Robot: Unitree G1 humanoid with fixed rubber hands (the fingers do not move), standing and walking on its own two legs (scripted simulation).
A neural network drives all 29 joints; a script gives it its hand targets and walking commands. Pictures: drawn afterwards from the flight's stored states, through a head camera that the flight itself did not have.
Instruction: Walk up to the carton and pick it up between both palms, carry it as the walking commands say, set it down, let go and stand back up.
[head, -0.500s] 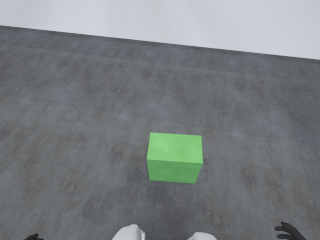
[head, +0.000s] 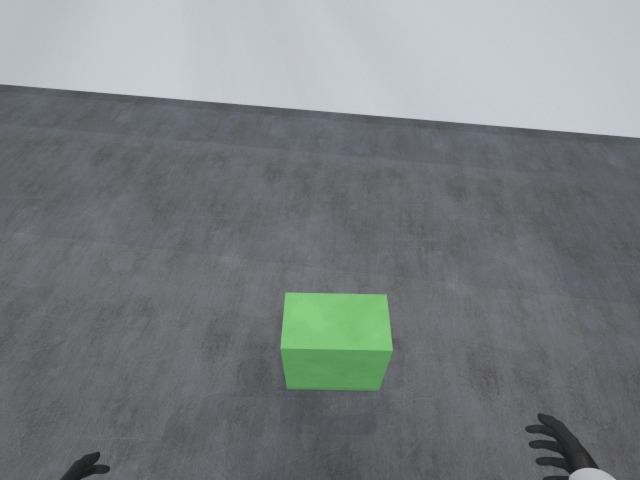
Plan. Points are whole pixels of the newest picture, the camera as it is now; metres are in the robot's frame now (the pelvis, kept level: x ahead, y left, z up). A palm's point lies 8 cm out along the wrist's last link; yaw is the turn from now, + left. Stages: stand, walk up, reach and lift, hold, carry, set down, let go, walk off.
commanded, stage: walk up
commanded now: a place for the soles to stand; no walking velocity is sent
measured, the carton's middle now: (334, 344) +0.57 -0.04 -0.62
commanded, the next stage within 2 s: none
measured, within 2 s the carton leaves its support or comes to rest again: neither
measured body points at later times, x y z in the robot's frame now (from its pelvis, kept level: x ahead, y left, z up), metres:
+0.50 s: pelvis +0.06 -0.05 +0.01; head +0.07 -0.07 +0.46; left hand +0.14 +0.30 -0.07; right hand +0.13 -0.41 -0.09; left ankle +0.14 +0.09 -0.68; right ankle +0.06 -0.15 -0.73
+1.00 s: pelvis +0.16 -0.04 -0.02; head +0.19 -0.04 +0.43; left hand +0.27 +0.29 -0.11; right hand +0.27 -0.38 -0.11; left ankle +0.22 +0.07 -0.73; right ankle +0.18 -0.17 -0.73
